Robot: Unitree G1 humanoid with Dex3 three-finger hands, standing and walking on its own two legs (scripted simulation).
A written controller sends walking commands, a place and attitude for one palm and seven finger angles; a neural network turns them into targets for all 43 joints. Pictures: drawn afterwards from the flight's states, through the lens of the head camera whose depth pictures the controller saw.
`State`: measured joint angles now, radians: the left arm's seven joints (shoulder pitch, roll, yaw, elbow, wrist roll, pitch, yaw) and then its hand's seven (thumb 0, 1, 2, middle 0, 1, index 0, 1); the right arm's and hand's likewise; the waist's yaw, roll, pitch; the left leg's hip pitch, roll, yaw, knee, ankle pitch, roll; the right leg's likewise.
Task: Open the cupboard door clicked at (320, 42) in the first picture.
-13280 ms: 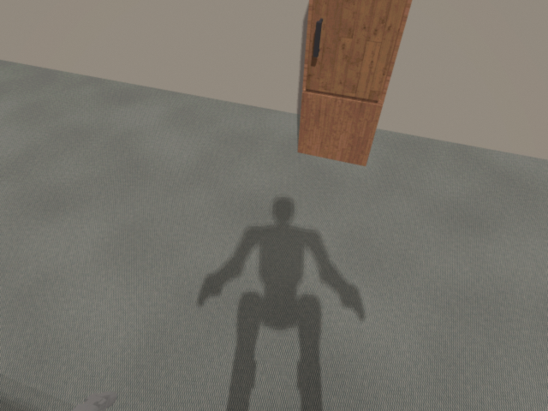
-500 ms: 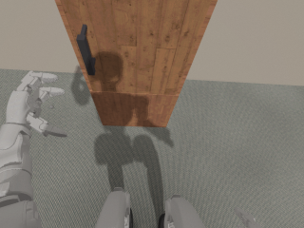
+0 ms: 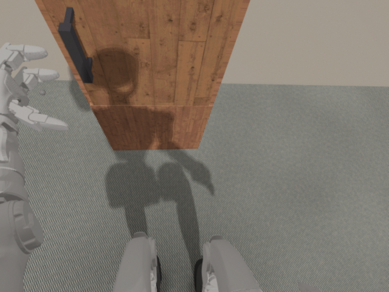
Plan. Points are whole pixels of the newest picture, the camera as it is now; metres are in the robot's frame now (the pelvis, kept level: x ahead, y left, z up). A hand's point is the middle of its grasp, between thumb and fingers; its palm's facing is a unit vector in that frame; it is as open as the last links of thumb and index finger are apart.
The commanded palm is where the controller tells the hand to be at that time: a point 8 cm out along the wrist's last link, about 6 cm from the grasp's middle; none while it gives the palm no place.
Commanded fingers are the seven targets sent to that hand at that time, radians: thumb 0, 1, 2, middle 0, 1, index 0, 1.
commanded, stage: move the hooked fingers beside the handle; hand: left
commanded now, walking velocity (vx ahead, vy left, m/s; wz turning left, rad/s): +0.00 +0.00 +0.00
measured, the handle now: (79, 48) +0.59 +0.22 +0.04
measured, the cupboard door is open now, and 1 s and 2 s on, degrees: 0 0 0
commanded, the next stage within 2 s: slide the fingers in behind the handle in 1.20 s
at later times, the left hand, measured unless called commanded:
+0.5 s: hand (46, 62) +0.55 +0.27 +0.05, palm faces +0.03 -1.00 -0.03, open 14.0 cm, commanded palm +0.53 +0.29 +0.04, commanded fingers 0.00 -0.50 0.30 -0.30 -1.20 -0.30 -1.20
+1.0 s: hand (49, 71) +0.54 +0.27 +0.03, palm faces +0.01 -1.00 -0.01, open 14.0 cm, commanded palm +0.53 +0.29 +0.04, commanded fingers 0.00 -0.50 0.30 -0.30 -1.20 -0.30 -1.20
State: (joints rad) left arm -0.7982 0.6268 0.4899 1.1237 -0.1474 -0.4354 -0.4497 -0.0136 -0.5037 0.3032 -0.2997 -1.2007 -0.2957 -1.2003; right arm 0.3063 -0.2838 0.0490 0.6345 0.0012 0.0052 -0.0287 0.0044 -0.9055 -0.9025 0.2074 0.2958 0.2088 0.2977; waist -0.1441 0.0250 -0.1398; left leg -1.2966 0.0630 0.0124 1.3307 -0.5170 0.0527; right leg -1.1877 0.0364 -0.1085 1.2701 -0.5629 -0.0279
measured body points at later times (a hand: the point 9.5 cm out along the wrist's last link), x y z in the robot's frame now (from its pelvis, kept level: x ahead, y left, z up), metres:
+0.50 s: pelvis +0.00 +0.01 -0.02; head +0.20 +0.05 +0.39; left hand +0.54 +0.33 +0.05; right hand +0.00 -0.26 -0.11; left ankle +0.05 +0.09 -0.61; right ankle +0.02 -0.11 -0.61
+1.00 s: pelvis +0.01 +0.01 -0.01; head +0.20 +0.07 +0.40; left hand +0.53 +0.33 +0.04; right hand +0.02 -0.26 -0.10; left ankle +0.05 +0.09 -0.61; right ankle +0.02 -0.11 -0.61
